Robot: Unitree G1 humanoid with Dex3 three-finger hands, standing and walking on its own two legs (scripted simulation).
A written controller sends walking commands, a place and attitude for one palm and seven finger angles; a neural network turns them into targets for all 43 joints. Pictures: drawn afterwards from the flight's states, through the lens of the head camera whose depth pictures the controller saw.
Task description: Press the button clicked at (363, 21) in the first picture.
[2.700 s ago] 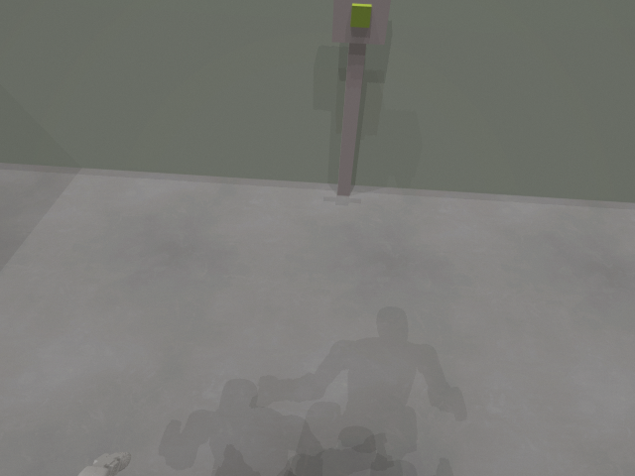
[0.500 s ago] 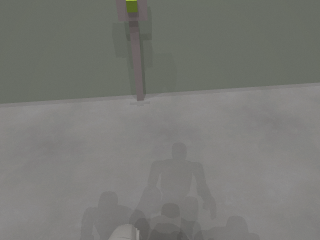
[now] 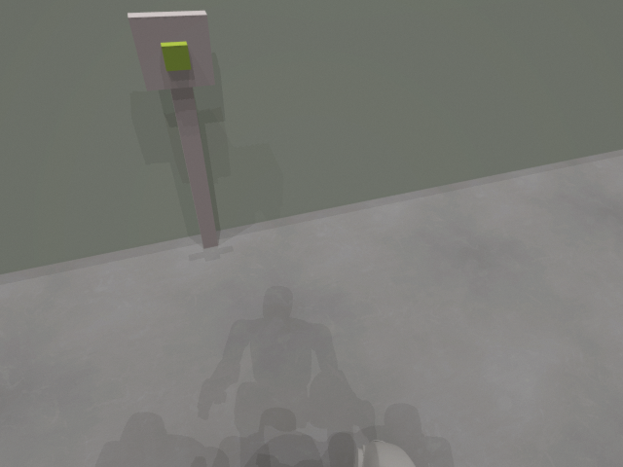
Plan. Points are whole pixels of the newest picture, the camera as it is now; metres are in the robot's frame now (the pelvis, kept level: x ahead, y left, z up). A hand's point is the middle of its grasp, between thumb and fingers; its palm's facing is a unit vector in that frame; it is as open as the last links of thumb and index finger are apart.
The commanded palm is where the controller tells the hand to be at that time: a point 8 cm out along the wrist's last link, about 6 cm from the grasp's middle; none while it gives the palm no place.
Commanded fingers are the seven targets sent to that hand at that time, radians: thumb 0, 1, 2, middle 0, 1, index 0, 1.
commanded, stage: walk to a spot facing it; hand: left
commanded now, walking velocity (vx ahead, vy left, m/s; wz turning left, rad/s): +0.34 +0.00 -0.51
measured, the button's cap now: (176, 55) +1.01 +0.42 +0.04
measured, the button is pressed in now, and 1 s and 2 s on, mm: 0 0 0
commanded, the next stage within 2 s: turn to face it in 0.58 s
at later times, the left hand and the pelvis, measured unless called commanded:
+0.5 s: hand (250, 349) +0.35 +0.12 -0.18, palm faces -0.20 -0.96 -0.19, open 7.2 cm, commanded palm none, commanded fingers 0.00 0.90 0.90 -0.20 -0.30 -0.20 -0.30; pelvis +0.23 -0.04 -0.01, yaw -14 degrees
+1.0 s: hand (251, 267) +0.52 +0.15 -0.18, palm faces -0.23 -0.96 -0.16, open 7.4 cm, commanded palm none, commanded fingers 0.00 0.90 0.90 -0.20 -0.30 -0.20 -0.30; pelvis +0.40 -0.01 +0.00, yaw -16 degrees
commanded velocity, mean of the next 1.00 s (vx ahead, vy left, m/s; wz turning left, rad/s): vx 0.19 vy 0.00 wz -0.10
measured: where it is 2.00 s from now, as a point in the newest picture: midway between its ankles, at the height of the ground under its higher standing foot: (316, 421)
